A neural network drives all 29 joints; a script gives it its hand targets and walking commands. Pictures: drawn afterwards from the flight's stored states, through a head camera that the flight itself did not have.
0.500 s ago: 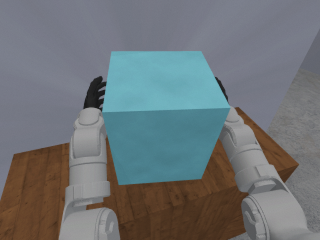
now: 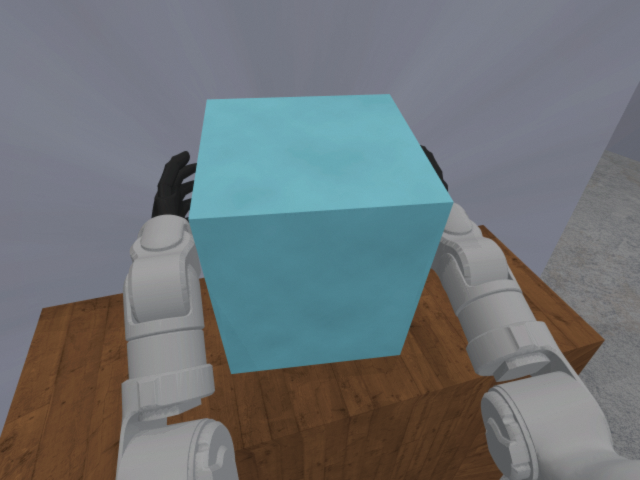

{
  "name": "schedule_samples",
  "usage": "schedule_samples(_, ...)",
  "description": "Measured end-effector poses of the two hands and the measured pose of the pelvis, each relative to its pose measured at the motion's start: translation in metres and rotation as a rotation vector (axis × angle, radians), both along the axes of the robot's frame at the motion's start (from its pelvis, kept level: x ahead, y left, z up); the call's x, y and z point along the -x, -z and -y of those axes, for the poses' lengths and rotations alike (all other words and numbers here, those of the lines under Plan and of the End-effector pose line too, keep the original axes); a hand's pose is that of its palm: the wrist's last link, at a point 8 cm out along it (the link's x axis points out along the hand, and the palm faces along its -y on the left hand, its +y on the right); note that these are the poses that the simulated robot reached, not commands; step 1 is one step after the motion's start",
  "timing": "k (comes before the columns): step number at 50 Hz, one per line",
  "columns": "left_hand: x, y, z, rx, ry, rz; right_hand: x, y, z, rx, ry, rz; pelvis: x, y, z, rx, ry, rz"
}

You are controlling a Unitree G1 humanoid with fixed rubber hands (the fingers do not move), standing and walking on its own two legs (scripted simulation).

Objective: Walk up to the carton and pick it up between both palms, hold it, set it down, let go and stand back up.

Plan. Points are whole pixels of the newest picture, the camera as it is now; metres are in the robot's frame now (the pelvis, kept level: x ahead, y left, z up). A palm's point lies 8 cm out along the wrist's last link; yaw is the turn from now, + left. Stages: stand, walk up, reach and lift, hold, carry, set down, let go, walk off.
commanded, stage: hold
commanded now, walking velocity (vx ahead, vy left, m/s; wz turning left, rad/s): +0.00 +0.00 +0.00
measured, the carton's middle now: (309, 235) +0.35 +0.01 +0.19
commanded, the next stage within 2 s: none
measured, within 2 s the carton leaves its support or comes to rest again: neither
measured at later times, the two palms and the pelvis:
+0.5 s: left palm (179, 214) +0.36 +0.15 +0.22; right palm (436, 203) +0.37 -0.15 +0.22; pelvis +0.00 +0.00 +0.00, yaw +0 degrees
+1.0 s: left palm (178, 216) +0.36 +0.16 +0.22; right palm (434, 206) +0.37 -0.15 +0.21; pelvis +0.00 +0.00 +0.00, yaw +0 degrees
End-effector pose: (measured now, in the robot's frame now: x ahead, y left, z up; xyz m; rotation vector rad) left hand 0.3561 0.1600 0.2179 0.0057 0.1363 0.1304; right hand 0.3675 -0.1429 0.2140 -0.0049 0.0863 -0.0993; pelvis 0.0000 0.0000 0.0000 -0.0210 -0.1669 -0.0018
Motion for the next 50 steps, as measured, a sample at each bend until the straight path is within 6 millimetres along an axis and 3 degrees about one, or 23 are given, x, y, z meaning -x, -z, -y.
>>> schedule_samples(18,-0.008,-0.007,0.009,-0.014,0.027,-0.005,0.000,-0.002,0.010,0.003,0.024,-0.005,0.003,0.000,0.001,-0.001,0.002,-0.012)
schedule_samples(50,-0.006,-0.002,0.005,-0.016,0.024,-0.012,-0.001,0.002,0.005,-0.013,0.019,-0.012,0.000,0.000,-0.001,0.000,-0.002,-0.010)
